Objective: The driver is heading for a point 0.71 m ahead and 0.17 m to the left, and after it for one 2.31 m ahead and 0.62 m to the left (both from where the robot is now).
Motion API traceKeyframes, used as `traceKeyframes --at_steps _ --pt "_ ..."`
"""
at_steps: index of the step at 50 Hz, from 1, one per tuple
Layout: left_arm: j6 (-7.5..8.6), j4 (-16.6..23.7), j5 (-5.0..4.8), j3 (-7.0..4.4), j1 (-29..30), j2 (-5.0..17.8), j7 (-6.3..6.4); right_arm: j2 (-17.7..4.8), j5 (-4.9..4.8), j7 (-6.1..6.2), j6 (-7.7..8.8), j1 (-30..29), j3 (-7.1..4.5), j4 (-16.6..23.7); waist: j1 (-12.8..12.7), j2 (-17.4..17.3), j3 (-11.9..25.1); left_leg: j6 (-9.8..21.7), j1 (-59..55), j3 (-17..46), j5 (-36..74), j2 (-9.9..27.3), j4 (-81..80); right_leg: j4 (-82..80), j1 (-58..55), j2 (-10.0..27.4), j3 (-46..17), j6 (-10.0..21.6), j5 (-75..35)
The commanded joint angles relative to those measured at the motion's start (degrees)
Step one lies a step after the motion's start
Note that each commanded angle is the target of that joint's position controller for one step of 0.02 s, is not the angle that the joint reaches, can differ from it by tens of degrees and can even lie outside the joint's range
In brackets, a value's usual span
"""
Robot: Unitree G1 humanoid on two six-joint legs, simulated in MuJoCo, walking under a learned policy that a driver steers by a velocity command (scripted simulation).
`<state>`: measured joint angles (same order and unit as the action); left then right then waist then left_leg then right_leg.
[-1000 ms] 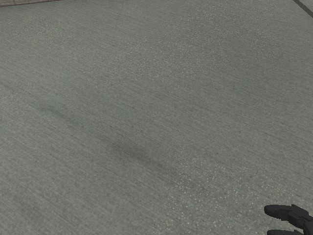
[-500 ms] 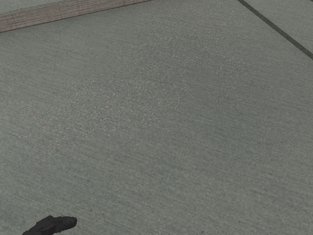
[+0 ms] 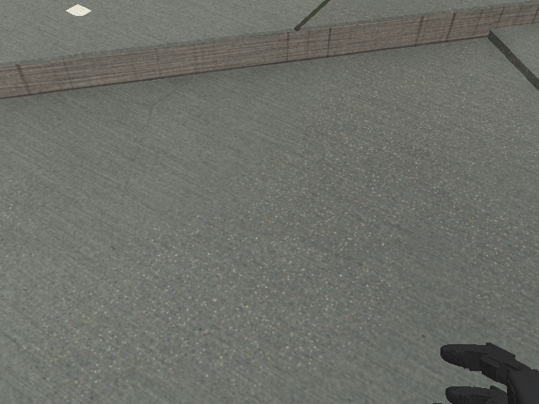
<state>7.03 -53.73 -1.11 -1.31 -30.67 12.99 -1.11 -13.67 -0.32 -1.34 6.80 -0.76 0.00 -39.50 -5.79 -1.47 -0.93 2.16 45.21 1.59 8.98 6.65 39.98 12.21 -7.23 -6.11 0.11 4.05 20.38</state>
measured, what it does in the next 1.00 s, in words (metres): goes down, turning left: left foot, then right foot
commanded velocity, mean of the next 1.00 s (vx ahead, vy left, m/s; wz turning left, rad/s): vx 1.00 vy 0.00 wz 0.42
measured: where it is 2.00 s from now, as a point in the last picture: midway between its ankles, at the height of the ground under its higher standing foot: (161, 46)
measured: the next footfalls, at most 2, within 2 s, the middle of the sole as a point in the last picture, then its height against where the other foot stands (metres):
left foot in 0.12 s outside the picture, level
right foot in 0.58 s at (349, 286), level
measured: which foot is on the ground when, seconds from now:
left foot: up 0.00-0.10, down 0.12-0.58, up 0.60-1.00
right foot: down 0.00-0.12, up 0.14-0.56, down 0.58-1.00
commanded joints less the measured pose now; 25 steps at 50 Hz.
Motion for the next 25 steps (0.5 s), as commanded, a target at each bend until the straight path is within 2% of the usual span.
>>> traceKeyframes --at_steps 1,2,3,4,5,6,7,8,9,10,11,12,13,15,16,18,20,22,25 --pt "0.71 2.8 -0.71 -1.99 1.3 9.8 0.9 -3.6 -1.07 -0.7 0.68 -7.8 -0.7 6.0 2.3 3.2 -7.6 0.4 -15.9 -3.4 5.8 -4.8 -11.0 -8.6 13.6 14.3 -4.3 6.2 -32.4" --pt "-0.02 2.5 -0.25 -2.02 0.6 10.2 1.03 -5.1 -0.94 -0.96 0.79 -8.0 -1.45 6.7 3.1 4.0 -6.3 1.4 -15.2 -4.7 1.8 -6.8 -12.0 -5.0 7.4 15.3 -4.0 5.2 -43.1" --pt "-0.8 2.1 0.55 -2.19 0.0 11.0 1.25 -6.7 -0.99 -1.05 0.78 -6.2 -2.28 6.9 4.9 6.2 -3.4 2.4 -17.0 -5.8 -2.5 -8.8 -11.2 -0.2 2.4 16.5 -3.9 4.4 -55.9" --pt "-1.65 1.7 1.85 -2.31 0.3 12.0 1.42 -8.8 -1.59 -0.85 0.45 -0.8 -3.34 6.3 8.7 9.4 0.8 3.9 -22.0 -6.3 -7.2 -10.3 -9.2 7.7 -0.8 17.6 -3.8 3.8 -68.6" --pt "-2.73 1.8 2.91 -2.51 3.1 13.1 1.62 -11.1 -2.24 -0.27 -0.23 10.6 -4.59 3.5 15.6 11.7 6.7 5.8 -32.8 -6.1 -9.2 -10.3 -8.1 20.7 0.3 17.7 -2.5 2.9 -77.0" --pt "-3.18 3.7 3.59 -1.88 6.5 11.8 1.98 -13.2 -1.84 0.5 -1.26 26.4 -5.28 -0.8 22.1 10.0 15.1 7.7 -54.2 1.1 -12.4 -3.0 -3.1 40.2 14.4 16.1 -1.8 1.8 -66.3" --pt "-1.52 4.7 2.09 1.15 -5.2 -0.1 0.53 -18.8 0.16 -0.14 -0.45 31.2 -6.6 -2.6 13.3 -13.5 27.4 20.5 -79.4 36.3 -36.3 13.7 -8.2 68.9 40.7 3.3 -5.1 -1.6 -10.1" --pt "0.49 3.4 -0.82 0.65 -3.1 4.8 -0.02 -12.9 -0.28 -0.23 -0.37 34.2 -5.73 -4.3 16.7 -14.0 32.1 19.7 -81.8 51.9 -50.4 13.6 -21.5 73.9 47.7 2.6 -11.3 0.3 4.5" --pt "1.2 6.8 -3.16 -0.86 7.1 9.4 0.24 -9.3 -0.06 0.23 -0.47 28.9 -4.78 -4.9 15.8 -11.6 17.1 15.7 -72.5 41.7 -46.9 11.5 -23.1 73.9 53.9 6.6 -9.1 1.7 2.8" --pt "1.77 9.3 -2.66 -0.31 13.3 8.5 0.51 -8.2 0.45 -0.1 -0.25 24.3 -4.31 -4.5 13.8 -2.0 10.0 14.0 -60.7 33.7 -37.3 9.3 -24.4 70.5 52.5 8.6 -8.2 2.1 0.2" --pt "1.85 9.9 -1.51 -0.44 16.4 7.2 0.52 -6.5 1.25 -0.66 0.19 20.6 -3.84 -4.7 10.6 2.8 4.0 13.3 -49.3 27.1 -28.8 6.8 -25.8 66.3 50.2 10.2 -7.3 1.9 -2.0" --pt "1.06 9.8 -0.84 -0.6 14.7 6.3 0.3 -3.9 2.31 -1.02 0.54 18.1 -2.99 -4.9 6.9 2.1 2.8 12.8 -42.0 22.2 -26.0 4.7 -27.1 63.8 45.9 12.3 -7.7 1.8 -4.1" --pt "0.08 9.4 -0.62 -0.46 13.0 5.0 0.13 -2.2 1.99 -1.34 0.52 16.7 -2.54 -5.3 4.8 0.0 1.9 13.0 -37.8 19.6 -24.7 3.7 -28.4 62.1 44.0 13.4 -7.3 1.3 -4.3" --pt "-1.42 9.8 -0.12 0.03 13.3 3.3 0.26 -2.5 -0.01 -1.27 0.64 16.4 -2.45 -6.6 2.8 -1.3 -1.4 12.9 -31.6 15.3 -23.9 3.1 -31.5 57.1 44.7 15.7 -6.1 -0.2 -4.1" --pt "-1.62 10.9 0.38 0.26 16.2 3.3 0.48 -3.9 -0.18 -0.98 0.83 17.1 -2.71 -7.1 3.2 -0.8 -3.4 12.9 -29.7 13.4 -21.9 2.7 -32.9 54.3 46.7 16.3 -5.2 -1.2 -7.4" --pt "-1.31 13.5 1.24 0.46 23.3 4.2 0.63 -6.2 0.12 -0.13 1.12 19.5 -3.19 -7.9 5.1 0.4 -6.1 12.3 -28.2 9.2 -15.3 1.6 -34.5 44.7 49.2 16.2 -3.6 -2.6 -17.3" --pt "-0.37 15.8 1.67 0.77 30.5 3.7 0.01 -6.1 -0.45 0.63 1.27 23.0 -2.98 -8.6 7.5 1.5 -6.9 10.9 -25.0 5.8 -12.1 -1.3 -35.1 32.8 42.8 13.8 -1.4 -3.4 -29.3" --pt "0.5 17.6 0.85 0.82 35.1 3.8 -0.88 -7.7 -1.23 1.16 1.34 27.2 -3.23 -9.5 9.1 1.6 -7.2 10.6 -25.1 6.4 -13.5 -0.5 -37.3 24.2 35.3 10.9 -0.8 -4.1 -35.9" --pt "1.13 19.7 -0.04 -0.13 39.1 6.4 -1.5 -9.2 -1.76 1.92 -0.04 30.4 -3.61 -10.7 9.3 0.6 -7.8 9.6 -38.1 9.3 -10.7 2.8 -34.0 15.3 36.5 9.0 -2.6 -4.6 -33.4"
